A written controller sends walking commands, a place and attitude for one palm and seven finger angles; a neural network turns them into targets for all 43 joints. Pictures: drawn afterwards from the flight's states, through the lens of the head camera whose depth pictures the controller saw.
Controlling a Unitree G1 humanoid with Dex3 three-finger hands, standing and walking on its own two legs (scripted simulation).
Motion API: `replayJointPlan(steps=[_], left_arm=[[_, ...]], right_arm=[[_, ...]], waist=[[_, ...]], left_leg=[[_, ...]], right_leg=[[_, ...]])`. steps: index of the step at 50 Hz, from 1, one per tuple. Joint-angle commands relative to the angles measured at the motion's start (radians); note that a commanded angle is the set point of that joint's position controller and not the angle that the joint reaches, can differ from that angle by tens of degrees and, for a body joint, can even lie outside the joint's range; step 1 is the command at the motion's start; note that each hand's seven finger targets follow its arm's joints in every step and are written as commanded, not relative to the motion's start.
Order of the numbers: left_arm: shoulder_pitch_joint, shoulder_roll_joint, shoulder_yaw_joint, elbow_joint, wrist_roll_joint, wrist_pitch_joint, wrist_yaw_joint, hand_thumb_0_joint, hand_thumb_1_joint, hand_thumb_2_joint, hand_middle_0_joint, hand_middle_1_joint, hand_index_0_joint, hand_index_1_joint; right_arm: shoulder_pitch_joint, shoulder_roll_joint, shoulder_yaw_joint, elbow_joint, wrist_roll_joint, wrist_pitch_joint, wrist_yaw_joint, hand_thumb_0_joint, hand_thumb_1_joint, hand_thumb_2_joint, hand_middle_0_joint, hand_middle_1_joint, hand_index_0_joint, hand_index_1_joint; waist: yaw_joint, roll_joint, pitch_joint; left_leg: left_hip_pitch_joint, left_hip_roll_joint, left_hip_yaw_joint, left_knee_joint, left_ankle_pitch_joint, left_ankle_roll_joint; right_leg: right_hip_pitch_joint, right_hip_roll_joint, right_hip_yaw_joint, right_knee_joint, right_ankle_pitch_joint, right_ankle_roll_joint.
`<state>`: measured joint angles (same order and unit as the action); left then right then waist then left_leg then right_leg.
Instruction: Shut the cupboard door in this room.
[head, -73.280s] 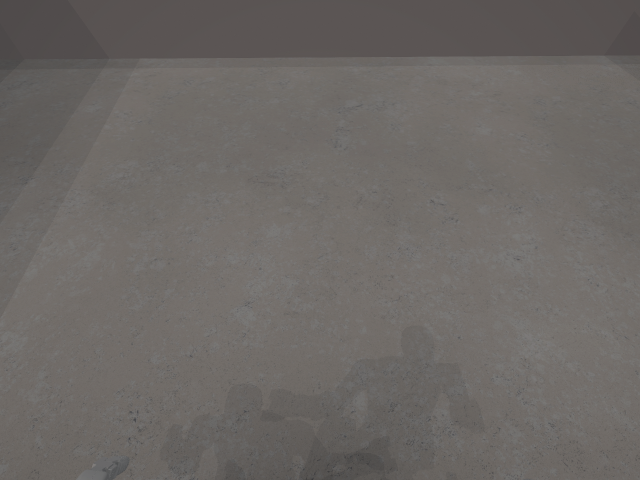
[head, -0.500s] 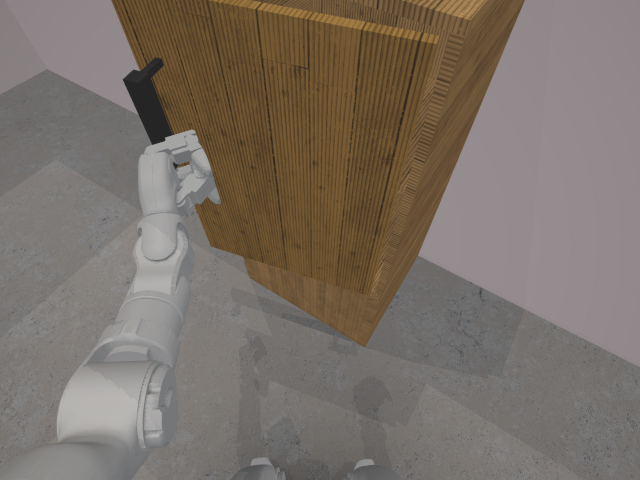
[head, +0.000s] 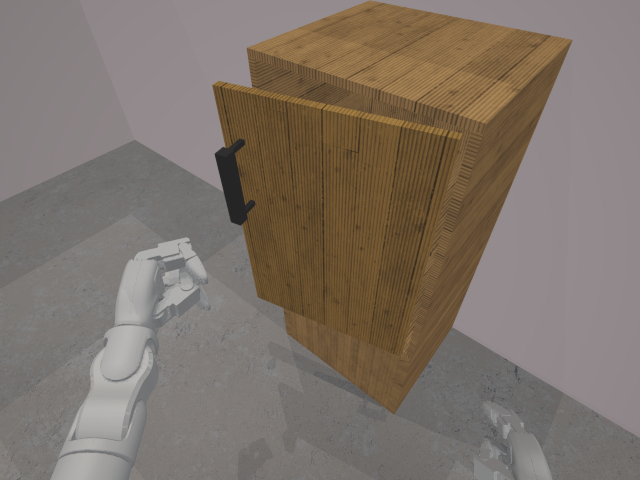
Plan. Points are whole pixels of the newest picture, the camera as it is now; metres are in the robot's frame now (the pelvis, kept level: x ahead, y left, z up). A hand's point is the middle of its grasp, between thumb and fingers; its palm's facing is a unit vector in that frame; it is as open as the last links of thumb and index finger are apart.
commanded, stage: draw the hand back to the body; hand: left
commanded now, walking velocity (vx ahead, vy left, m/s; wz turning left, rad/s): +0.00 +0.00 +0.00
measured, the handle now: (239, 182) +0.62 +0.19 +0.04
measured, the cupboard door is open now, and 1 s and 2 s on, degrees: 13 13 13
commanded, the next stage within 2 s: step back with the hand held close in 0.94 s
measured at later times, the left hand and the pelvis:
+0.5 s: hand (61, 333) +0.22 +0.26 +0.16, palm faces +0.41 -0.83 -0.38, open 5.6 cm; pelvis +0.02 +0.00 +0.02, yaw +1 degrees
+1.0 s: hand (49, 343) +0.20 +0.25 +0.18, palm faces +0.46 -0.80 -0.40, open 7.4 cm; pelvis +0.02 -0.01 +0.02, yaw +1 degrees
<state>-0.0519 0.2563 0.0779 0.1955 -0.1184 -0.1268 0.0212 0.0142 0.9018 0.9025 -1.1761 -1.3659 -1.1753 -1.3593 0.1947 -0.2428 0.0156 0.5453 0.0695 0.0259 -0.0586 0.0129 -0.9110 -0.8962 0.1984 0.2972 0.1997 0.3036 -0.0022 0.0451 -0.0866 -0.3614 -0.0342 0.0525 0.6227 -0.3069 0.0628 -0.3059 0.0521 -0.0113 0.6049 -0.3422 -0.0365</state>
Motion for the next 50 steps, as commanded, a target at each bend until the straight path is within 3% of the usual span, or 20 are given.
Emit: replayJointPlan(steps=[1,3,7,13,16,19,23,25,28,29,31,35,39,40,41,42,46,47,50], left_arm=[[-0.226,0.187,0.087,-0.363,0.020,-0.026,0.045,0.000,0.900,0.900,-0.943,-1.110,-0.943,-1.110],[-0.199,0.171,0.078,-0.413,0.027,-0.012,0.055,0.000,0.900,0.900,-0.887,-1.050,-0.887,-1.050],[-0.087,0.159,0.076,-0.506,0.034,0.006,0.066,0.000,0.900,0.900,-0.777,-0.930,-0.777,-0.930],[0.111,0.213,0.178,-0.592,0.035,0.021,0.075,0.000,0.900,0.900,-0.613,-0.750,-0.613,-0.750],[0.210,0.256,0.247,-0.618,0.032,0.026,0.077,0.000,0.900,0.900,-0.530,-0.660,-0.530,-0.660],[0.256,0.257,0.273,-0.698,0.033,0.017,0.079,0.000,0.900,0.900,-0.447,-0.570,-0.447,-0.570],[0.365,0.290,0.338,-0.776,0.032,0.006,0.088,0.000,0.900,0.900,-0.337,-0.450,-0.337,-0.450],[0.414,0.302,0.364,-0.807,0.033,0.001,0.093,0.000,0.900,0.900,-0.282,-0.390,-0.282,-0.390],[0.486,0.325,0.414,-0.813,0.027,-0.003,0.097,0.000,0.900,0.900,-0.200,-0.300,-0.200,-0.300],[0.490,0.283,0.380,-0.779,0.029,-0.004,0.094,0.000,0.900,0.900,-0.200,-0.300,-0.200,-0.300],[0.470,0.256,0.352,-0.743,0.030,0.001,0.092,0.000,0.900,0.900,-0.200,-0.300,-0.200,-0.300],[0.406,0.260,0.346,-0.711,0.035,-0.006,0.099,0.000,0.900,0.900,-0.200,-0.300,-0.200,-0.300],[0.394,0.296,0.365,-0.788,0.039,-0.023,0.108,0.000,0.900,0.900,-0.200,-0.300,-0.200,-0.300],[0.405,0.291,0.361,-0.797,0.039,-0.024,0.109,0.000,0.900,0.900,-0.200,-0.300,-0.200,-0.300],[0.410,0.325,0.388,-0.820,0.040,-0.024,0.113,0.000,0.900,0.900,-0.200,-0.300,-0.200,-0.300],[0.413,0.311,0.376,-0.842,0.041,-0.026,0.113,0.000,0.900,0.900,-0.200,-0.300,-0.200,-0.300],[0.461,0.323,0.408,-0.789,0.036,-0.017,0.113,0.000,0.900,0.900,-0.200,-0.300,-0.200,-0.300],[0.461,0.293,0.382,-0.779,0.035,-0.015,0.107,0.000,0.900,0.900,-0.200,-0.300,-0.200,-0.300],[0.461,0.284,0.385,-0.732,0.030,-0.012,0.101,0.000,0.900,0.900,-0.200,-0.300,-0.200,-0.300]], right_arm=[[-0.104,-0.102,-0.017,-0.139,-0.010,-0.037,-0.018,0.000,-0.900,-0.900,0.200,0.300,0.200,0.300],[-0.113,-0.093,-0.008,-0.136,-0.013,-0.043,-0.018,0.000,-0.900,-0.900,0.200,0.300,0.200,0.300],[-0.121,-0.091,0.000,-0.129,-0.023,-0.059,-0.015,0.000,-0.900,-0.900,0.200,0.300,0.200,0.300],[-0.137,-0.091,-0.001,-0.127,-0.038,-0.064,-0.009,0.000,-0.900,-0.900,0.200,0.300,0.200,0.300],[-0.147,-0.094,-0.004,-0.120,-0.040,-0.063,-0.006,0.000,-0.900,-0.900,0.200,0.300,0.200,0.300],[-0.150,-0.084,-0.006,-0.122,-0.040,-0.071,-0.003,0.000,-0.900,-0.900,0.200,0.300,0.200,0.300],[-0.140,-0.084,-0.015,-0.114,-0.043,-0.095,0.000,0.000,-0.900,-0.900,0.200,0.300,0.200,0.300],[-0.134,-0.087,-0.020,-0.109,-0.043,-0.107,0.003,0.000,-0.900,-0.900,0.200,0.300,0.200,0.300],[-0.133,-0.090,-0.027,-0.106,-0.041,-0.119,0.004,0.000,-0.900,-0.900,0.200,0.300,0.200,0.300],[-0.130,-0.088,-0.027,-0.097,-0.043,-0.121,0.004,0.000,-0.900,-0.900,0.200,0.300,0.200,0.300],[-0.127,-0.099,-0.036,-0.091,-0.041,-0.124,0.001,0.000,-0.900,-0.900,0.200,0.300,0.200,0.300],[-0.125,-0.104,-0.039,-0.089,-0.040,-0.127,-0.010,0.000,-0.900,-0.900,0.200,0.300,0.200,0.300],[-0.136,-0.096,-0.037,-0.090,-0.044,-0.143,-0.017,0.000,-0.900,-0.900,0.200,0.300,0.200,0.300],[-0.136,-0.091,-0.033,-0.088,-0.043,-0.147,-0.017,0.000,-0.900,-0.900,0.200,0.300,0.200,0.300],[-0.133,-0.099,-0.034,-0.085,-0.045,-0.152,-0.017,0.000,-0.900,-0.900,0.200,0.300,0.200,0.300],[-0.138,-0.090,-0.031,-0.088,-0.044,-0.157,-0.017,0.000,-0.900,-0.900,0.200,0.300,0.200,0.300],[-0.136,-0.089,-0.029,-0.076,-0.048,-0.158,-0.015,0.000,-0.900,-0.900,0.200,0.300,0.200,0.300],[-0.137,-0.083,-0.027,-0.078,-0.045,-0.152,-0.014,0.000,-0.900,-0.900,0.200,0.300,0.200,0.300],[-0.134,-0.085,-0.029,-0.080,-0.044,-0.142,-0.010,0.000,-0.900,-0.900,0.200,0.300,0.200,0.300]], waist=[[0.000,0.003,-0.092],[-0.002,0.053,-0.076],[0.005,0.064,-0.071],[0.034,-0.023,-0.060],[0.048,-0.009,-0.028],[0.050,0.041,-0.032],[0.058,0.051,-0.055],[0.059,0.063,-0.046],[0.063,0.032,-0.006],[0.055,0.009,0.026],[0.043,-0.020,0.065],[0.041,-0.051,0.077],[0.057,0.020,-0.013],[0.056,0.031,-0.007],[0.063,0.052,-0.040],[0.062,0.079,-0.037],[0.066,0.037,0.022],[0.059,0.034,0.044],[0.057,0.003,0.088]], left_leg=[[0.207,0.050,-0.081,-0.155,0.166,-0.023],[0.252,0.053,-0.091,-0.182,0.169,-0.029],[0.310,0.061,-0.109,-0.223,0.229,-0.039],[0.313,0.065,-0.105,-0.257,0.307,-0.046],[0.290,0.061,-0.096,-0.258,0.312,-0.044],[0.301,0.063,-0.097,-0.260,0.326,-0.051],[0.305,0.063,-0.091,-0.246,0.381,-0.052],[0.302,0.066,-0.096,-0.244,0.398,-0.057],[0.275,0.064,-0.088,-0.243,0.365,-0.052],[0.264,0.063,-0.087,-0.247,0.343,-0.049],[0.258,0.063,-0.083,-0.252,0.298,-0.042],[0.250,0.056,-0.084,-0.262,0.198,-0.029],[0.281,0.046,-0.078,-0.254,0.209,-0.021],[0.280,0.044,-0.077,-0.250,0.225,-0.023],[0.282,0.045,-0.078,-0.246,0.242,-0.026],[0.282,0.044,-0.071,-0.241,0.266,-0.027],[0.251,0.045,-0.070,-0.237,0.292,-0.030],[0.255,0.048,-0.067,-0.240,0.296,-0.031],[0.243,0.051,-0.067,-0.251,0.261,-0.031]], right_leg=[[0.051,-0.043,0.037,-0.177,0.225,0.015],[0.056,-0.040,0.029,-0.199,0.218,0.011],[0.104,-0.037,0.014,-0.227,0.249,0.006],[0.178,-0.039,0.000,-0.248,0.295,0.009],[0.197,-0.041,0.006,-0.268,0.300,0.007],[0.199,-0.045,0.003,-0.266,0.297,0.009],[0.217,-0.047,0.000,-0.261,0.331,0.012],[0.209,-0.046,-0.002,-0.259,0.326,0.014],[0.195,-0.048,-0.002,-0.267,0.315,0.016],[0.177,-0.048,-0.003,-0.268,0.302,0.017],[0.146,-0.049,0.000,-0.283,0.271,0.020],[0.121,-0.053,0.006,-0.291,0.181,0.024],[0.170,-0.060,0.018,-0.285,0.198,0.021],[0.173,-0.059,0.017,-0.282,0.214,0.019],[0.196,-0.059,0.020,-0.282,0.233,0.018],[0.200,-0.063,0.021,-0.275,0.261,0.017],[0.190,-0.058,0.021,-0.285,0.296,0.016],[0.178,-0.059,0.021,-0.282,0.296,0.017],[0.152,-0.056,0.016,-0.292,0.255,0.020]])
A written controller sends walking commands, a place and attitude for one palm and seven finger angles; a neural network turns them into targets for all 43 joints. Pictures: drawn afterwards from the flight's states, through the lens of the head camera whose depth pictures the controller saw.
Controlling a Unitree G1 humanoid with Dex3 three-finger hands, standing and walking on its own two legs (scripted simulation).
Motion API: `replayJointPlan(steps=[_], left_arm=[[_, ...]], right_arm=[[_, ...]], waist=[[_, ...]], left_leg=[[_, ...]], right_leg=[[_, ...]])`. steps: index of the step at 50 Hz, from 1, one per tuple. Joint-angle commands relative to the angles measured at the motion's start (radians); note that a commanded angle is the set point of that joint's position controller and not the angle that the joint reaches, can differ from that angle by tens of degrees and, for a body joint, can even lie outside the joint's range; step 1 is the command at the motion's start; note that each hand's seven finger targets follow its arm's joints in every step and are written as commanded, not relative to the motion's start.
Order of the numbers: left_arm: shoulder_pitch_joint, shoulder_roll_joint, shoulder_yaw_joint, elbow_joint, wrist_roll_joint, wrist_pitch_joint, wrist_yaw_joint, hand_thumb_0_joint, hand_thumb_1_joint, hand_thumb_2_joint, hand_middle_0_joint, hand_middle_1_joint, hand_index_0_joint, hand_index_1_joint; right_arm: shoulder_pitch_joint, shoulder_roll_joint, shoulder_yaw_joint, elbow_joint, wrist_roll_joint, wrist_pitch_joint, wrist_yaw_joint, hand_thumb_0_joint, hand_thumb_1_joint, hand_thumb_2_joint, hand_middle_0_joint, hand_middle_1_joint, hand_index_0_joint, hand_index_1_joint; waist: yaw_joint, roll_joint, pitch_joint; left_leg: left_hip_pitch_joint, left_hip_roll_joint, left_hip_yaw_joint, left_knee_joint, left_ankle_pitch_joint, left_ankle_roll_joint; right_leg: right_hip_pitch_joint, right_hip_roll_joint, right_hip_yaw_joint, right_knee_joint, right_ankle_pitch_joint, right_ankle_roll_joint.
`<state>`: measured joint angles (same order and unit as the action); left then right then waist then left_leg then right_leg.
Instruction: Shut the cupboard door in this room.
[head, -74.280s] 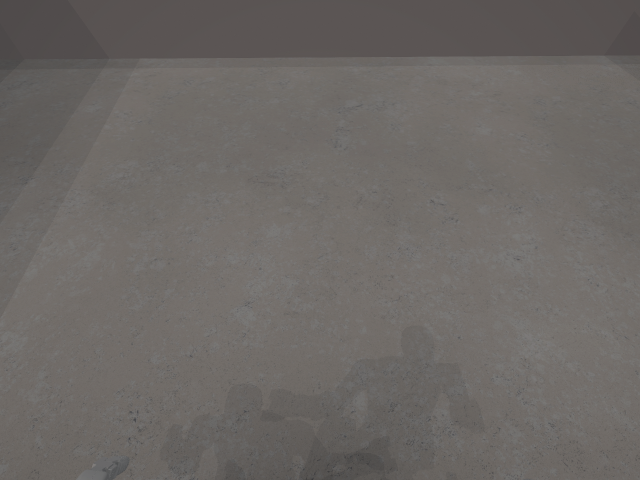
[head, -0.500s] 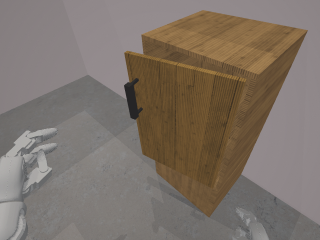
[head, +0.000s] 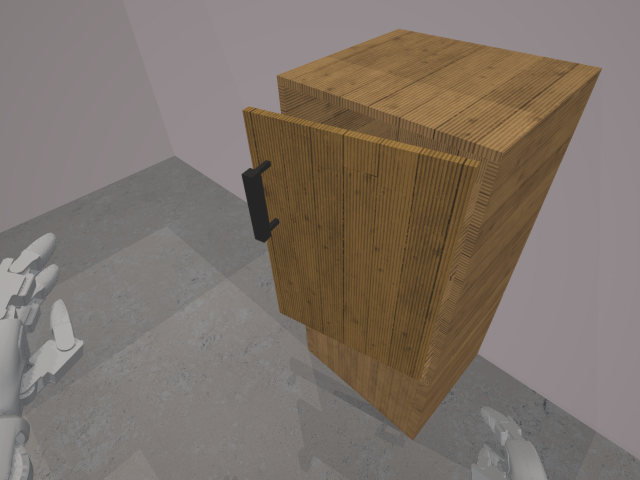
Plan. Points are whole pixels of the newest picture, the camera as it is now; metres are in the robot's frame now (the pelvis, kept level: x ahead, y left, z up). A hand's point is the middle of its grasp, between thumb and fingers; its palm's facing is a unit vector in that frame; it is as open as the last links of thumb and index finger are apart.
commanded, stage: step back with the hand held close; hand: left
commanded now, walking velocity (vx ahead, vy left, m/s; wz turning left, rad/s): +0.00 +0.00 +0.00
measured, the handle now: (264, 201) +0.61 +0.19 +0.02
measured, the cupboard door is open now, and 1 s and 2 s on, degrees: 13 13 13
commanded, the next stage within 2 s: stop stepping back and stand still in 1.20 s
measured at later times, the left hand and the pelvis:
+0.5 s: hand (46, 351) +0.18 +0.28 +0.17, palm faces +0.37 -0.78 -0.51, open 7.4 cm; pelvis -0.03 +0.02 -0.01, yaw -2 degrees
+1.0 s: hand out of the picture +0.04 +0.31 +0.17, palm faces +0.50 -0.72 -0.47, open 7.4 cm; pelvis -0.13 +0.03 -0.02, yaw +4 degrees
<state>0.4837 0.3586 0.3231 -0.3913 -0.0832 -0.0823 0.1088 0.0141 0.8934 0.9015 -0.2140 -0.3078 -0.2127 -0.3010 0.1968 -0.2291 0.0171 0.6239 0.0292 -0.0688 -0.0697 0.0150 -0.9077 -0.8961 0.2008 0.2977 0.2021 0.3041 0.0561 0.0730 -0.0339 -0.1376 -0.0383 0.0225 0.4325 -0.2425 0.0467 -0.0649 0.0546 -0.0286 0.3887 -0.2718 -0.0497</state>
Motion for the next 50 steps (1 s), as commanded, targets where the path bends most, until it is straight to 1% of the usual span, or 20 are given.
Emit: replayJointPlan(steps=[1,3,4,5,8,13,16,19,24,27,31,34,36,38,41,42,44,46,47,50], left_arm=[[-0.070,0.176,0.132,-0.142,-0.005,-0.056,0.009,0.000,0.900,0.900,-0.200,-0.300,-0.200,-0.300],[-0.075,0.175,0.130,-0.148,-0.008,-0.058,0.006,0.000,0.900,0.900,-0.200,-0.300,-0.200,-0.300],[-0.170,0.294,0.236,-0.202,0.002,-0.096,0.015,0.000,0.900,0.900,-0.200,-0.300,-0.200,-0.300],[-0.096,0.233,0.186,-0.132,0.002,-0.103,0.011,0.000,0.900,0.900,-0.200,-0.300,-0.200,-0.300],[-0.065,0.209,0.151,-0.144,0.009,-0.114,0.012,0.000,0.900,0.900,-0.200,-0.300,-0.200,-0.300],[-0.027,0.251,0.184,-0.233,0.007,-0.120,0.028,0.000,0.900,0.900,-0.200,-0.300,-0.200,-0.300],[0.005,0.297,0.233,-0.254,0.003,-0.111,0.036,0.000,0.900,0.900,-0.200,-0.300,-0.200,-0.300],[0.042,0.286,0.237,-0.238,-0.002,-0.106,0.039,0.000,0.900,0.900,-0.200,-0.300,-0.200,-0.300],[0.081,0.269,0.230,-0.194,-0.005,-0.105,0.045,0.000,0.900,0.900,-0.200,-0.300,-0.200,-0.300],[0.064,0.256,0.207,-0.215,0.001,-0.111,0.047,0.000,0.900,0.900,-0.200,-0.300,-0.200,-0.300],[-0.003,0.279,0.234,-0.251,0.030,-0.139,0.055,0.000,0.900,0.900,-0.200,-0.300,-0.200,-0.300],[-0.054,0.253,0.228,-0.261,0.057,-0.157,0.058,0.000,0.900,0.900,-0.200,-0.300,-0.200,-0.300],[-0.084,0.287,0.263,-0.298,0.068,-0.173,0.057,0.000,0.900,0.900,-0.200,-0.300,-0.200,-0.300],[-0.074,0.266,0.251,-0.316,0.066,-0.185,0.052,0.000,0.900,0.900,-0.200,-0.300,-0.200,-0.300],[0.016,0.281,0.283,-0.308,0.047,-0.203,0.050,0.000,0.900,0.900,-0.200,-0.300,-0.200,-0.300],[0.034,0.254,0.253,-0.325,0.032,-0.210,0.050,0.000,0.900,0.900,-0.200,-0.300,-0.200,-0.300],[0.028,0.247,0.253,-0.339,0.036,-0.215,0.050,0.000,0.900,0.900,-0.200,-0.300,-0.200,-0.300],[0.030,0.267,0.279,-0.322,0.038,-0.214,0.054,0.000,0.900,0.900,-0.200,-0.300,-0.200,-0.300],[0.011,0.234,0.245,-0.314,0.035,-0.212,0.053,0.000,0.900,0.900,-0.200,-0.300,-0.200,-0.300],[-0.046,0.241,0.238,-0.291,0.041,-0.211,0.059,0.000,0.900,0.900,-0.200,-0.300,-0.200,-0.300]], right_arm=[[-0.139,-0.103,-0.034,-0.158,-0.002,-0.047,0.001,0.000,-0.900,-0.900,0.200,0.300,0.200,0.300],[-0.137,-0.102,-0.035,-0.164,-0.002,-0.042,0.002,0.000,-0.900,-0.900,0.200,0.300,0.200,0.300],[-0.119,-0.141,-0.054,-0.187,0.005,-0.022,0.003,0.000,-0.900,-0.900,0.200,0.300,0.200,0.300],[-0.125,-0.129,-0.050,-0.168,-0.004,-0.010,-0.001,0.000,-0.900,-0.900,0.200,0.300,0.200,0.300],[-0.124,-0.125,-0.055,-0.175,-0.002,0.013,0.001,0.000,-0.900,-0.900,0.200,0.300,0.200,0.300],[-0.123,-0.137,-0.064,-0.200,0.002,0.040,-0.014,0.000,-0.900,-0.900,0.200,0.300,0.200,0.300],[-0.120,-0.140,-0.068,-0.216,0.001,0.061,-0.023,0.000,-0.900,-0.900,0.200,0.300,0.200,0.300],[-0.107,-0.138,-0.069,-0.230,0.004,0.080,-0.023,0.000,-0.900,-0.900,0.200,0.300,0.200,0.300],[-0.100,-0.141,-0.072,-0.231,0.004,0.090,-0.023,0.000,-0.900,-0.900,0.200,0.300,0.200,0.300],[-0.099,-0.149,-0.067,-0.233,0.003,0.081,-0.024,0.000,-0.900,-0.900,0.200,0.300,0.200,0.300],[-0.107,-0.165,-0.065,-0.238,-0.007,0.058,-0.034,0.000,-0.900,-0.900,0.200,0.300,0.200,0.300],[-0.092,-0.165,-0.067,-0.238,-0.014,0.042,-0.036,0.000,-0.900,-0.900,0.200,0.300,0.200,0.300],[-0.089,-0.170,-0.076,-0.235,-0.019,0.026,-0.037,0.000,-0.900,-0.900,0.200,0.300,0.200,0.300],[-0.087,-0.159,-0.076,-0.237,-0.021,0.012,-0.031,0.000,-0.900,-0.900,0.200,0.300,0.200,0.300],[-0.070,-0.154,-0.081,-0.220,-0.022,-0.009,-0.019,0.000,-0.900,-0.900,0.200,0.300,0.200,0.300],[-0.067,-0.135,-0.072,-0.220,-0.016,-0.014,-0.013,0.000,-0.900,-0.900,0.200,0.300,0.200,0.300],[-0.066,-0.149,-0.079,-0.208,-0.015,-0.022,-0.009,0.000,-0.900,-0.900,0.200,0.300,0.200,0.300],[-0.067,-0.157,-0.082,-0.193,-0.025,-0.030,-0.012,0.000,-0.900,-0.900,0.200,0.300,0.200,0.300],[-0.067,-0.143,-0.076,-0.189,-0.023,-0.031,-0.012,0.000,-0.900,-0.900,0.200,0.300,0.200,0.300],[-0.068,-0.145,-0.080,-0.178,-0.022,-0.036,-0.014,0.000,-0.900,-0.900,0.200,0.300,0.200,0.300]], waist=[[0.000,-0.013,0.037],[0.000,-0.031,0.002],[-0.030,-0.022,0.001],[-0.038,-0.053,-0.009],[-0.041,-0.083,-0.057],[-0.043,-0.005,-0.165],[-0.039,-0.020,-0.196],[-0.046,-0.048,-0.183],[-0.051,-0.063,-0.139],[-0.052,-0.016,-0.098],[-0.049,0.053,-0.020],[-0.051,0.088,0.010],[-0.046,0.088,-0.026],[-0.050,0.097,-0.029],[-0.054,0.041,-0.071],[-0.061,0.014,-0.093],[-0.062,0.007,-0.122],[-0.059,0.023,-0.113],[-0.063,-0.002,-0.100],[-0.068,-0.020,-0.071]], left_leg=[[0.020,0.058,-0.035,-0.061,0.207,-0.015],[0.036,0.055,-0.032,-0.056,0.214,-0.009],[-0.016,0.081,-0.067,0.006,0.137,0.015],[-0.009,0.076,-0.072,0.035,0.122,0.017],[-0.029,0.074,-0.059,0.071,0.145,0.009],[-0.007,0.109,-0.074,0.049,0.375,0.006],[-0.023,0.125,-0.087,0.053,0.482,0.003],[-0.065,0.137,-0.098,0.051,0.489,-0.003],[-0.157,0.150,-0.116,0.025,0.338,0.002],[-0.241,0.161,-0.148,-0.029,0.178,0.012],[-0.502,0.205,-0.234,-0.180,-0.306,0.059],[-0.687,0.246,-0.284,-0.260,-0.521,0.085],[-0.708,0.253,-0.306,-0.272,-0.552,0.088],[-0.686,0.251,-0.300,-0.255,-0.539,0.084],[-0.523,0.212,-0.258,-0.180,-0.411,0.051],[-0.431,0.185,-0.223,-0.135,-0.323,0.030],[-0.415,0.186,-0.199,-0.105,-0.352,0.032],[-0.449,0.196,-0.196,-0.111,-0.380,0.036],[-0.450,0.196,-0.193,-0.104,-0.357,0.032],[-0.436,0.189,-0.170,-0.064,-0.366,0.025]], right_leg=[[-0.085,-0.058,0.035,-0.078,0.194,0.032],[-0.077,-0.061,0.039,-0.071,0.208,0.037],[-0.142,-0.126,0.145,-0.102,0.233,0.043],[-0.164,-0.156,0.162,-0.107,0.249,0.038],[-0.153,-0.194,0.172,-0.071,0.353,0.042],[-0.101,-0.160,0.120,0.054,0.488,0.048],[-0.078,-0.137,0.105,0.101,0.524,0.049],[-0.079,-0.133,0.116,0.123,0.500,0.036],[-0.102,-0.129,0.136,0.112,0.367,0.034],[-0.099,-0.111,0.131,0.107,0.227,0.037],[0.010,-0.057,0.114,0.158,0.036,0.053],[0.124,-0.018,0.083,0.268,0.016,0.064],[0.166,0.004,0.071,0.309,0.034,0.066],[0.142,0.009,0.073,0.319,0.030,0.060],[0.035,-0.008,0.108,0.221,0.056,0.038],[-0.037,-0.035,0.132,0.176,0.069,0.023],[-0.060,-0.040,0.160,0.188,0.039,0.022],[-0.056,-0.036,0.170,0.195,0.012,0.023],[-0.076,-0.043,0.174,0.194,0.022,0.021],[-0.153,-0.059,0.213,0.162,-0.035,0.015]])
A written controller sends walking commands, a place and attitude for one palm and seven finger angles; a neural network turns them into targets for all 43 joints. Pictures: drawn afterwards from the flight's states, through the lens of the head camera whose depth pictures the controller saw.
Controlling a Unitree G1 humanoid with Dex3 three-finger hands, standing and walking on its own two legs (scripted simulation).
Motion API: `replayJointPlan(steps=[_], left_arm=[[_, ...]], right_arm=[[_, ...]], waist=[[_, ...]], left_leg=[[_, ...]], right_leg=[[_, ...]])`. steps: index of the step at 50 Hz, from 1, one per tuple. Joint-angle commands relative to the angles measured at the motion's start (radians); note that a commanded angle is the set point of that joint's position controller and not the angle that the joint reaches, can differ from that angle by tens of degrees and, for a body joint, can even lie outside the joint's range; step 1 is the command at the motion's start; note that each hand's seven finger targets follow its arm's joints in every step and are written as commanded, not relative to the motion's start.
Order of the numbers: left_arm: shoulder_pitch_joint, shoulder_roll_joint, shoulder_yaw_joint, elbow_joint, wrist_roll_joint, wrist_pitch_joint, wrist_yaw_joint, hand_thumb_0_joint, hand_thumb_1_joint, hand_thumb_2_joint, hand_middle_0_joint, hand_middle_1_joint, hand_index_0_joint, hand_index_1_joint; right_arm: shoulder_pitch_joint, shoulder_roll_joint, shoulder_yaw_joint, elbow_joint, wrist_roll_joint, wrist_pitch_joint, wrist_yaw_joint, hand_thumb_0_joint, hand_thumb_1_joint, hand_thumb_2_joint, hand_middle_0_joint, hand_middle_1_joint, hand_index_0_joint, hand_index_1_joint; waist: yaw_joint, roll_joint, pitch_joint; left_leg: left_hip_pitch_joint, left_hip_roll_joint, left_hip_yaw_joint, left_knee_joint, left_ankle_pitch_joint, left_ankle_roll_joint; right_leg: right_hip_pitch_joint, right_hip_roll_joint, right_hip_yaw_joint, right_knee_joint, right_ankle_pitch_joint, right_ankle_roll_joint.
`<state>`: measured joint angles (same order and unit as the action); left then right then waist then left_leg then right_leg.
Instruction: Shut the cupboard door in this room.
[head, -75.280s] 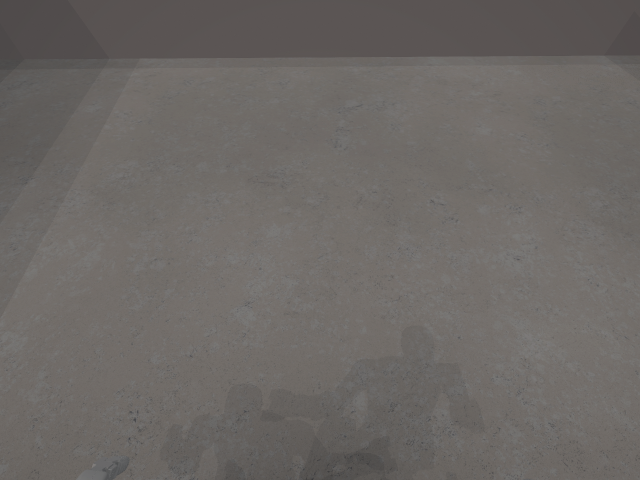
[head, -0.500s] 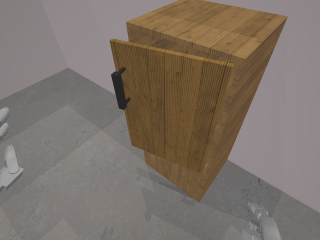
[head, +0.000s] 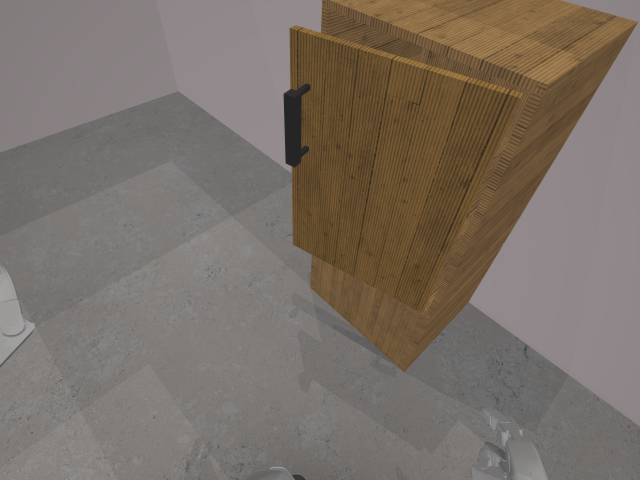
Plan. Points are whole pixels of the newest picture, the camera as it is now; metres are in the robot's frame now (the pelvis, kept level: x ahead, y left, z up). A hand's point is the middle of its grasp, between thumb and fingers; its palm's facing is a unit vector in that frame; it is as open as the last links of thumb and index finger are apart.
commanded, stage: step back with the hand held close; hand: left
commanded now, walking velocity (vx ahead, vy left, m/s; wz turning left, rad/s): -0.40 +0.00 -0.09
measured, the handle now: (299, 125) +0.75 +0.11 +0.04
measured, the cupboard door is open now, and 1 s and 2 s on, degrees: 13 13 13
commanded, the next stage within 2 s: stop stepping back and stand still in 0.20 s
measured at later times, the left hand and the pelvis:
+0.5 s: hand out of the picture +0.09 +0.32 +0.21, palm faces +0.50 -0.79 -0.34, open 7.4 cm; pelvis -0.12 +0.04 +0.01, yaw +2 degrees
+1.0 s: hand out of the picture -0.01 +0.34 +0.19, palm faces +0.32 -0.87 -0.38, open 7.4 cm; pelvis -0.24 +0.11 +0.01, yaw -5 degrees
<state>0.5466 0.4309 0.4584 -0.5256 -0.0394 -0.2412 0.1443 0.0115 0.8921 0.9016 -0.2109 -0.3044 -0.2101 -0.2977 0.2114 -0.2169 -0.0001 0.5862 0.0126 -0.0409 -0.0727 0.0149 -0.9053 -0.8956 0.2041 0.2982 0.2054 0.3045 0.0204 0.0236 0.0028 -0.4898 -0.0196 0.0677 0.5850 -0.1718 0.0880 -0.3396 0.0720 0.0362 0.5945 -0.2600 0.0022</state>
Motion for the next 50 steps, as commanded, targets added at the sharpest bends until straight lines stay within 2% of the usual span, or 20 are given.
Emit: replayJointPlan(steps=[1,7,12,15,16,18,22,28,29,30,31,32,33,34,35,39,41,42,45,50], left_arm=[[-0.117,0.194,0.125,-0.154,0.004,-0.053,0.025,0.000,0.900,0.900,-0.200,-0.300,-0.200,-0.300],[-0.129,0.180,0.104,-0.165,0.005,-0.059,0.025,0.000,0.900,0.900,-0.200,-0.300,-0.200,-0.300],[-0.073,0.225,0.118,-0.238,0.000,-0.076,0.040,0.000,0.900,0.900,-0.200,-0.300,-0.200,-0.300],[-0.114,0.240,0.121,-0.253,0.006,-0.070,0.048,0.000,0.900,0.900,-0.200,-0.300,-0.200,-0.300],[-0.135,0.235,0.116,-0.250,0.005,-0.064,0.052,0.000,0.900,0.900,-0.200,-0.300,-0.200,-0.300],[-0.181,0.188,0.121,-0.234,0.014,-0.057,0.062,0.000,0.900,0.900,-0.200,-0.300,-0.200,-0.300],[-0.208,0.235,0.154,-0.253,0.001,-0.042,0.038,0.000,0.900,0.900,-0.200,-0.300,-0.200,-0.300],[0.023,0.201,0.107,-0.389,-0.059,0.030,0.022,0.000,0.900,0.900,-0.200,-0.300,-0.200,-0.300],[0.023,0.228,0.120,-0.377,-0.049,0.032,0.032,0.000,0.900,0.900,-0.200,-0.300,-0.200,-0.300],[0.024,0.250,0.118,-0.354,-0.028,0.026,0.036,0.000,0.900,0.900,-0.200,-0.300,-0.200,-0.300],[-0.029,0.256,0.129,-0.347,-0.033,0.024,0.037,0.000,0.900,0.900,-0.200,-0.300,-0.200,-0.300],[-0.120,0.285,0.146,-0.359,-0.039,0.023,0.038,0.000,0.900,0.900,-0.200,-0.300,-0.200,-0.300],[-0.243,0.389,0.240,-0.333,-0.044,0.003,0.053,0.000,0.900,0.900,-0.200,-0.300,-0.200,-0.300],[-0.306,0.390,0.220,-0.184,-0.029,-0.018,0.059,0.000,0.900,0.900,-0.200,-0.300,-0.200,-0.300],[-0.227,0.169,0.078,-0.037,-0.023,0.024,0.049,0.000,0.900,0.900,-0.200,-0.300,-0.200,-0.300],[-0.314,0.174,0.004,-0.045,-0.001,0.052,0.054,0.000,0.900,0.900,-0.200,-0.300,-0.200,-0.300],[-0.331,0.155,-0.024,-0.177,-0.001,0.026,0.047,0.000,0.900,0.900,-0.200,-0.300,-0.200,-0.300],[-0.364,0.183,-0.014,-0.247,0.008,-0.004,0.039,0.000,0.900,0.900,-0.200,-0.300,-0.200,-0.300],[-0.216,0.210,0.062,-0.290,-0.002,-0.006,0.019,0.000,0.900,0.900,-0.200,-0.300,-0.200,-0.300],[0.011,0.217,0.140,-0.312,0.000,-0.014,0.030,0.000,0.900,0.900,-0.200,-0.300,-0.200,-0.300]], right_arm=[[-0.091,-0.162,-0.065,-0.133,-0.011,-0.066,-0.012,0.000,-0.900,-0.900,0.200,0.300,0.200,0.300],[-0.105,-0.133,-0.059,-0.141,-0.008,-0.061,-0.006,0.000,-0.900,-0.900,0.200,0.300,0.200,0.300],[-0.049,-0.099,-0.067,-0.110,-0.011,-0.042,0.014,0.000,-0.900,-0.900,0.200,0.300,0.200,0.300],[-0.026,-0.102,-0.056,-0.105,-0.013,-0.023,0.015,0.000,-0.900,-0.900,0.200,0.300,0.200,0.300],[-0.005,-0.120,-0.055,-0.105,-0.015,-0.028,0.001,0.000,-0.900,-0.900,0.200,0.300,0.200,0.300],[-0.047,-0.174,-0.047,-0.128,-0.024,-0.068,-0.029,0.000,-0.900,-0.900,0.200,0.300,0.200,0.300],[-0.072,-0.135,-0.082,-0.109,-0.013,-0.124,0.008,0.000,-0.900,-0.900,0.200,0.300,0.200,0.300],[-0.078,-0.064,-0.067,-0.121,-0.019,-0.124,0.038,0.000,-0.900,-0.900,0.200,0.300,0.200,0.300],[-0.059,-0.066,-0.062,-0.103,-0.007,-0.124,0.045,0.000,-0.900,-0.900,0.200,0.300,0.200,0.300],[-0.020,-0.073,-0.057,-0.062,0.017,-0.115,0.048,0.000,-0.900,-0.900,0.200,0.300,0.200,0.300],[-0.015,-0.094,-0.073,-0.040,0.016,-0.097,0.037,0.000,-0.900,-0.900,0.200,0.300,0.200,0.300],[-0.032,-0.096,-0.057,-0.033,0.006,-0.087,0.027,0.000,-0.900,-0.900,0.200,0.300,0.200,0.300],[-0.058,-0.094,-0.030,-0.067,-0.005,-0.093,0.028,0.000,-0.900,-0.900,0.200,0.300,0.200,0.300],[-0.094,-0.064,-0.007,-0.106,-0.013,-0.103,0.039,0.000,-0.900,-0.900,0.200,0.300,0.200,0.300],[-0.086,-0.082,-0.032,-0.061,0.003,-0.081,0.015,0.000,-0.900,-0.900,0.200,0.300,0.200,0.300],[-0.065,-0.100,-0.024,-0.047,-0.006,-0.082,-0.023,0.000,-0.900,-0.900,0.200,0.300,0.200,0.300],[-0.055,-0.145,-0.039,-0.104,-0.005,-0.098,-0.024,0.000,-0.900,-0.900,0.200,0.300,0.200,0.300],[-0.073,-0.115,-0.024,-0.118,-0.013,-0.105,-0.014,0.000,-0.900,-0.900,0.200,0.300,0.200,0.300],[-0.080,-0.112,-0.039,-0.100,-0.020,-0.106,0.018,0.000,-0.900,-0.900,0.200,0.300,0.200,0.300],[-0.104,-0.103,-0.040,-0.129,-0.020,-0.075,0.032,0.000,-0.900,-0.900,0.200,0.300,0.200,0.300]], waist=[[-0.031,0.038,-0.100],[-0.024,0.036,-0.079],[-0.051,-0.146,-0.155],[-0.068,-0.190,-0.092],[-0.073,-0.090,-0.055],[-0.058,0.476,0.015],[-0.007,0.166,-0.113],[0.030,0.347,-0.222],[0.036,0.218,-0.216],[0.016,-0.224,-0.143],[-0.021,-0.340,-0.081],[-0.050,-0.258,-0.023],[-0.059,-0.216,-0.005],[-0.076,-0.145,0.006],[-0.026,-0.126,0.041],[-0.054,0.095,0.068],[-0.069,0.425,0.037],[-0.065,0.304,0.047],[-0.050,0.095,0.017],[-0.028,0.365,0.000]], left_leg=[[-0.086,0.174,-0.219,-0.220,-0.450,-0.019],[-0.109,0.163,-0.197,-0.218,-0.499,-0.037],[0.273,0.036,-0.072,0.242,-0.235,-0.111],[0.372,0.069,-0.140,0.274,-0.259,-0.088],[0.365,0.091,-0.183,0.133,-0.319,-0.074],[-0.199,0.382,-0.558,-0.517,-0.826,0.048],[-0.021,0.270,-0.278,-0.436,-0.611,-0.088],[0.162,0.097,0.055,-0.481,-0.281,-0.386],[0.130,0.010,0.153,-0.191,-0.271,-0.390],[0.218,0.006,0.094,0.380,-0.303,-0.255],[0.110,0.023,-0.160,0.720,-0.345,-0.154],[-0.080,0.045,-0.210,0.845,-0.311,-0.024],[-0.146,0.133,-0.220,0.816,-0.279,-0.050],[-0.114,0.169,-0.160,0.631,-0.337,-0.095],[-0.114,0.112,-0.083,0.485,-0.189,-0.099],[0.285,0.033,0.053,-0.078,-0.204,-0.070],[0.479,0.339,-0.491,-0.262,-0.098,0.047],[0.410,0.423,-0.607,-0.334,-0.079,0.103],[0.196,0.402,-0.490,-0.369,-0.260,0.111],[-0.079,0.287,-0.148,-0.431,-0.586,0.007]], right_leg=[[0.107,-0.079,0.154,-0.050,-0.081,-0.040],[0.036,-0.084,0.135,-0.061,-0.236,-0.062],[-0.321,-0.328,0.330,-0.346,-0.342,-0.157],[-0.505,-0.329,0.220,-0.330,-0.410,-0.104],[-0.526,-0.248,0.151,-0.246,-0.472,-0.070],[-0.097,0.046,-0.049,0.467,-0.285,0.017],[-0.054,0.076,-0.074,0.681,-0.237,0.026],[0.311,0.131,-0.317,-0.031,-0.354,-0.029],[0.352,0.043,-0.271,-0.259,-0.362,-0.097],[0.040,-0.208,0.006,-0.334,-0.232,-0.178],[-0.143,-0.369,0.219,-0.356,-0.127,-0.266],[-0.102,-0.426,0.230,-0.375,-0.092,-0.300],[-0.057,-0.503,0.352,-0.386,-0.066,-0.323],[-0.024,-0.500,0.345,-0.319,-0.119,-0.194],[0.011,-0.335,0.250,-0.309,-0.170,-0.201],[-0.065,-0.205,0.039,-0.072,-0.123,-0.128],[-0.318,-0.046,-0.111,0.353,-0.232,-0.018],[-0.322,-0.042,-0.052,0.456,-0.294,-0.018],[-0.187,-0.100,0.000,0.468,-0.176,-0.011],[0.144,-0.034,-0.172,0.240,-0.085,-0.013]])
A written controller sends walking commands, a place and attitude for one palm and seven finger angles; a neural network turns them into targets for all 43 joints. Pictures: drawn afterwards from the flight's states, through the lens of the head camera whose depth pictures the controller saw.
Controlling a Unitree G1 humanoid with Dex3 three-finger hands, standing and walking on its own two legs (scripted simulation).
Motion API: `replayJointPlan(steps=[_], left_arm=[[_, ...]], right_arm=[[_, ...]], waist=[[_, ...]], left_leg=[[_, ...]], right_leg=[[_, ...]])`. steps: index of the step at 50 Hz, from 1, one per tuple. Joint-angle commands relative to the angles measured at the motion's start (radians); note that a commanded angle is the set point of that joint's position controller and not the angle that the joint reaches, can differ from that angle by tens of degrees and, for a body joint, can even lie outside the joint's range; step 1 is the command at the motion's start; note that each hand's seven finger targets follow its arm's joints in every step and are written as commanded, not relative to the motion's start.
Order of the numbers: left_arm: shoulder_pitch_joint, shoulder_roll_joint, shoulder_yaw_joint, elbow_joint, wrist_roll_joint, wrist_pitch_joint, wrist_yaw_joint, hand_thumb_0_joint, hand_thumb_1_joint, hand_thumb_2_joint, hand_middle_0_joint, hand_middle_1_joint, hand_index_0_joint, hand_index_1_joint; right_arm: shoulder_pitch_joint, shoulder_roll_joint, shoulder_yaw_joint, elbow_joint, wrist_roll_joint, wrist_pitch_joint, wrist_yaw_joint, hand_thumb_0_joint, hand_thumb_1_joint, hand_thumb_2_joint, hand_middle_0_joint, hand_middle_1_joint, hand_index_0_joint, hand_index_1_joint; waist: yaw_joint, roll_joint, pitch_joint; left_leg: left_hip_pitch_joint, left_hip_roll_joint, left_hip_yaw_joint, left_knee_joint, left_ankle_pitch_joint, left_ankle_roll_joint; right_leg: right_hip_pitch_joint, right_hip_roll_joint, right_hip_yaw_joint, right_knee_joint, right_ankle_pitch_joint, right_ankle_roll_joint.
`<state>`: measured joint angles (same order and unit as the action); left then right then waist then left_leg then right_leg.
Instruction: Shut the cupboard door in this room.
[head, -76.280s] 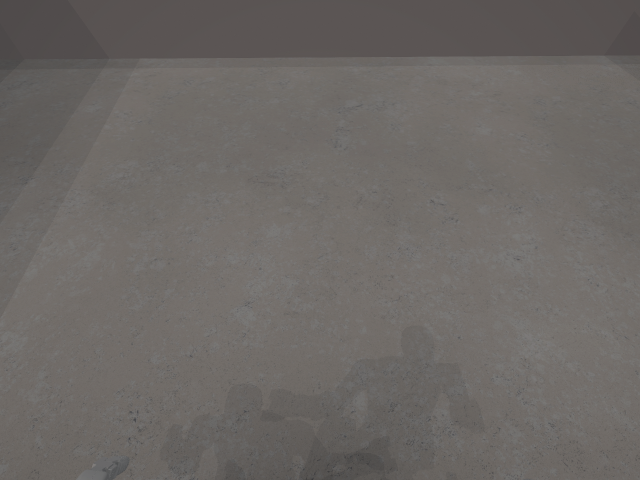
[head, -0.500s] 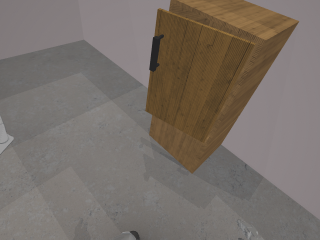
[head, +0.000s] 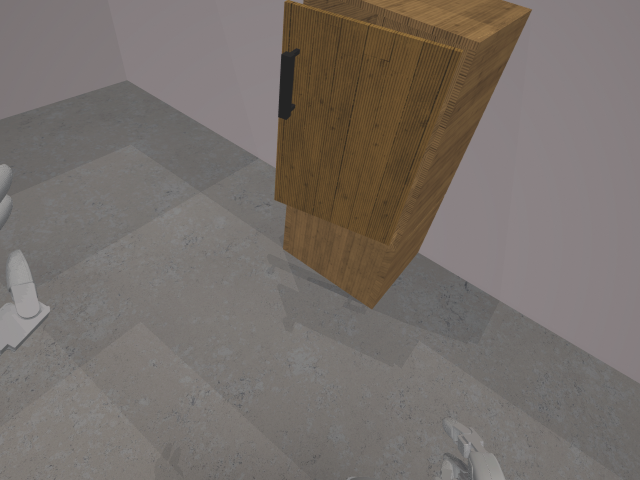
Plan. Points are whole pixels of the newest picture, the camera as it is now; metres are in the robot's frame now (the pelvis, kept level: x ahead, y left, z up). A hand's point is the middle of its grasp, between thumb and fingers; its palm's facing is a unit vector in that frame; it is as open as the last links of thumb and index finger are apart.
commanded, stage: stop stepping back and stand still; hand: left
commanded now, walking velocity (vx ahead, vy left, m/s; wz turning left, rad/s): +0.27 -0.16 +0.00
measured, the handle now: (290, 84) +0.98 +0.08 +0.03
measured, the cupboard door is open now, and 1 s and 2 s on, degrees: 13 13 13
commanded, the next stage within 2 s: let the arm hang, fingers relaxed in 1.10 s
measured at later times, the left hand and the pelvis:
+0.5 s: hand (62, 293) +0.23 +0.25 +0.17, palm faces +0.43 -0.82 -0.39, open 7.4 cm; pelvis +0.03 +0.00 -0.01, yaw +0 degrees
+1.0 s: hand (67, 262) +0.27 +0.26 +0.17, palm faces +0.42 -0.79 -0.44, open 7.4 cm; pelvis +0.06 +0.00 +0.00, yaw -1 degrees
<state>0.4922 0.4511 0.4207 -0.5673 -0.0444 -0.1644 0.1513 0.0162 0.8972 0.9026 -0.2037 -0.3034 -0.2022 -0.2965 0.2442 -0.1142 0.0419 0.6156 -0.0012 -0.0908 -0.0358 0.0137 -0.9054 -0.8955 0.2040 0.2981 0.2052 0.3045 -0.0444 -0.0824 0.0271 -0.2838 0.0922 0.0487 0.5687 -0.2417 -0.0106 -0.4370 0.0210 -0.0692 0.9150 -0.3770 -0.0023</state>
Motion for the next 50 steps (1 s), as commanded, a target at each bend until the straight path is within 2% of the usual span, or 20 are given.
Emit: replayJointPlan(steps=[1,5,6,7,8,9,10,11,15,19,22,23,24,25,28,31,35,37,41,50], left_arm=[[0.089,0.225,0.206,-0.244,0.008,-0.090,0.024,0.000,0.900,0.900,-0.200,-0.300,-0.200,-0.300],[0.082,0.193,0.198,-0.102,0.009,-0.061,0.044,0.000,0.900,0.900,-0.200,-0.300,-0.200,-0.300],[0.094,0.185,0.193,-0.057,0.012,-0.050,0.048,0.000,0.900,0.900,-0.200,-0.300,-0.200,-0.300],[0.071,0.201,0.185,-0.056,0.012,-0.043,0.053,0.000,0.900,0.900,-0.200,-0.300,-0.200,-0.300],[0.015,0.222,0.196,-0.062,0.007,-0.057,0.057,0.000,0.900,0.900,-0.200,-0.300,-0.200,-0.300],[0.015,0.240,0.218,-0.041,0.003,-0.084,0.060,0.000,0.900,0.900,-0.200,-0.300,-0.200,-0.300],[0.034,0.156,0.164,0.054,0.007,-0.073,0.058,0.000,0.900,0.900,-0.200,-0.300,-0.200,-0.300],[0.006,0.132,0.117,0.031,0.011,-0.060,0.051,0.000,0.900,0.900,-0.200,-0.300,-0.200,-0.300],[-0.101,0.115,0.052,-0.017,0.019,-0.093,0.047,0.000,0.900,0.900,-0.200,-0.300,-0.200,-0.300],[-0.162,0.170,0.079,-0.158,0.028,-0.118,0.059,0.000,0.900,0.900,-0.200,-0.300,-0.200,-0.300],[-0.061,0.198,0.141,-0.237,0.014,-0.125,0.059,0.000,0.900,0.900,-0.200,-0.300,-0.200,-0.300],[-0.036,0.198,0.156,-0.263,0.008,-0.132,0.057,0.000,0.900,0.900,-0.200,-0.300,-0.200,-0.300],[-0.003,0.202,0.183,-0.272,0.005,-0.137,0.058,0.000,0.900,0.900,-0.200,-0.300,-0.200,-0.300],[0.017,0.198,0.186,-0.249,0.003,-0.140,0.056,0.000,0.900,0.900,-0.200,-0.300,-0.200,-0.300],[0.049,0.195,0.202,-0.144,-0.002,-0.122,0.034,0.000,0.900,0.900,-0.200,-0.300,-0.200,-0.300],[0.067,0.149,0.168,-0.089,-0.005,-0.104,0.025,0.000,0.900,0.900,-0.200,-0.300,-0.200,-0.300],[0.089,0.113,0.118,-0.081,-0.018,-0.066,0.015,0.000,0.900,0.900,-0.200,-0.300,-0.200,-0.300],[0.082,0.117,0.104,-0.106,-0.020,-0.056,0.018,0.000,0.900,0.900,-0.200,-0.300,-0.200,-0.300],[-0.031,0.186,0.130,-0.191,-0.007,-0.057,0.035,0.000,0.900,0.900,-0.200,-0.300,-0.200,-0.300],[0.038,0.141,0.118,-0.092,-0.008,-0.062,0.036,0.000,0.900,0.900,-0.200,-0.300,-0.200,-0.300]], right_arm=[[-0.129,-0.206,-0.084,-0.159,-0.004,-0.016,-0.007,0.000,-0.900,-0.900,0.200,0.300,0.200,0.300],[-0.101,-0.189,-0.087,-0.144,-0.003,0.015,-0.033,0.000,-0.900,-0.900,0.200,0.300,0.200,0.300],[-0.085,-0.181,-0.087,-0.138,0.004,0.019,-0.033,0.000,-0.900,-0.900,0.200,0.300,0.200,0.300],[-0.080,-0.178,-0.088,-0.143,0.006,0.021,-0.032,0.000,-0.900,-0.900,0.200,0.300,0.200,0.300],[-0.089,-0.204,-0.096,-0.135,0.005,0.007,-0.037,0.000,-0.900,-0.900,0.200,0.300,0.200,0.300],[-0.082,-0.204,-0.094,-0.106,-0.013,-0.009,-0.037,0.000,-0.900,-0.900,0.200,0.300,0.200,0.300],[-0.064,-0.180,-0.089,-0.081,-0.001,-0.016,-0.030,0.000,-0.900,-0.900,0.200,0.300,0.200,0.300],[-0.078,-0.210,-0.101,-0.090,0.008,-0.005,-0.032,0.000,-0.900,-0.900,0.200,0.300,0.200,0.300],[-0.129,-0.205,-0.086,-0.090,0.005,-0.013,-0.049,0.000,-0.900,-0.900,0.200,0.300,0.200,0.300],[-0.148,-0.197,-0.096,-0.112,0.005,-0.049,-0.060,0.000,-0.900,-0.900,0.200,0.300,0.200,0.300],[-0.116,-0.195,-0.099,-0.127,0.005,-0.051,-0.057,0.000,-0.900,-0.900,0.200,0.300,0.200,0.300],[-0.107,-0.210,-0.104,-0.140,0.006,-0.049,-0.057,0.000,-0.900,-0.900,0.200,0.300,0.200,0.300],[-0.109,-0.228,-0.110,-0.154,0.007,-0.045,-0.054,0.000,-0.900,-0.900,0.200,0.300,0.200,0.300],[-0.105,-0.217,-0.105,-0.160,0.009,-0.043,-0.047,0.000,-0.900,-0.900,0.200,0.300,0.200,0.300],[-0.103,-0.190,-0.086,-0.137,-0.005,-0.048,-0.039,0.000,-0.900,-0.900,0.200,0.300,0.200,0.300],[-0.080,-0.204,-0.083,-0.139,0.013,-0.051,-0.032,0.000,-0.900,-0.900,0.200,0.300,0.200,0.300],[-0.095,-0.208,-0.080,-0.153,0.023,-0.034,-0.028,0.000,-0.900,-0.900,0.200,0.300,0.200,0.300],[-0.102,-0.202,-0.075,-0.153,0.022,-0.023,-0.029,0.000,-0.900,-0.900,0.200,0.300,0.200,0.300],[-0.116,-0.203,-0.068,-0.143,0.014,-0.024,-0.048,0.000,-0.900,-0.900,0.200,0.300,0.200,0.300],[-0.102,-0.198,-0.068,-0.141,0.021,-0.013,-0.048,0.000,-0.900,-0.900,0.200,0.300,0.200,0.300]], waist=[[0.040,0.463,-0.028],[0.049,0.247,-0.075],[0.045,0.098,-0.084],[0.043,-0.126,-0.078],[0.041,-0.131,-0.028],[0.030,-0.072,-0.031],[0.020,-0.067,-0.127],[0.024,-0.067,-0.100],[0.028,-0.039,-0.017],[0.060,-0.049,-0.016],[0.048,0.105,-0.063],[0.041,0.209,-0.095],[0.056,0.346,-0.149],[0.062,0.378,-0.161],[0.046,0.358,-0.117],[0.036,0.243,-0.118],[0.032,0.088,-0.132],[0.028,0.068,-0.139],[0.032,0.117,-0.174],[0.039,0.162,-0.134]], left_leg=[[-0.287,0.167,-0.112,-0.417,-0.538,0.093],[-0.335,0.105,-0.032,-0.118,-0.474,0.056],[-0.353,0.039,0.029,0.109,-0.395,0.043],[-0.480,-0.050,0.034,0.368,-0.296,0.023],[-0.513,-0.054,-0.015,0.541,-0.279,0.011],[-0.528,-0.044,-0.022,0.599,-0.234,-0.006],[-0.468,-0.027,-0.067,0.590,-0.175,-0.007],[-0.443,-0.032,-0.056,0.578,-0.133,-0.010],[-0.318,-0.031,0.007,0.392,-0.039,-0.003],[-0.134,-0.057,0.049,0.152,-0.018,0.025],[0.056,-0.072,0.037,-0.080,0.103,0.024],[0.146,-0.039,-0.022,-0.144,0.181,0.036],[0.228,0.074,-0.170,-0.160,0.349,0.076],[0.242,0.157,-0.252,-0.177,0.490,0.117],[0.108,0.184,-0.249,-0.272,0.326,0.106],[0.047,0.129,-0.132,-0.211,0.201,0.073],[-0.039,0.048,-0.085,-0.178,-0.020,0.035],[0.014,0.026,-0.069,-0.112,0.041,0.030],[0.081,0.030,-0.072,-0.106,0.166,0.033],[0.048,0.031,-0.071,-0.127,0.240,0.033]], right_leg=[[0.265,0.033,-0.095,-0.124,0.036,-0.009],[0.454,0.023,-0.054,-0.407,-0.095,-0.047],[0.437,-0.084,0.118,-0.524,-0.167,-0.103],[0.457,-0.292,0.497,-0.672,-0.209,-0.203],[0.413,-0.398,0.598,-0.709,0.037,-0.248],[0.445,-0.382,0.501,-0.659,0.365,-0.250],[0.424,-0.339,0.443,-0.615,0.203,-0.199],[0.381,-0.311,0.425,-0.611,0.178,-0.164],[0.299,-0.265,0.193,-0.600,0.401,-0.118],[0.270,-0.268,0.179,-0.589,0.392,-0.117],[0.250,-0.224,0.142,-0.494,0.356,-0.102],[0.220,-0.175,0.114,-0.394,0.325,-0.063],[0.158,-0.082,0.061,-0.277,0.212,-0.016],[0.111,-0.030,0.037,-0.248,0.010,0.007],[0.159,-0.030,0.044,-0.252,-0.091,0.015],[0.265,-0.028,0.031,-0.467,0.111,0.019],[0.318,-0.073,0.119,-0.523,0.205,-0.003],[0.263,-0.123,0.176,-0.554,0.233,-0.024],[0.258,-0.117,0.151,-0.513,0.342,-0.014],[0.284,-0.087,0.117,-0.513,0.358,-0.008]])
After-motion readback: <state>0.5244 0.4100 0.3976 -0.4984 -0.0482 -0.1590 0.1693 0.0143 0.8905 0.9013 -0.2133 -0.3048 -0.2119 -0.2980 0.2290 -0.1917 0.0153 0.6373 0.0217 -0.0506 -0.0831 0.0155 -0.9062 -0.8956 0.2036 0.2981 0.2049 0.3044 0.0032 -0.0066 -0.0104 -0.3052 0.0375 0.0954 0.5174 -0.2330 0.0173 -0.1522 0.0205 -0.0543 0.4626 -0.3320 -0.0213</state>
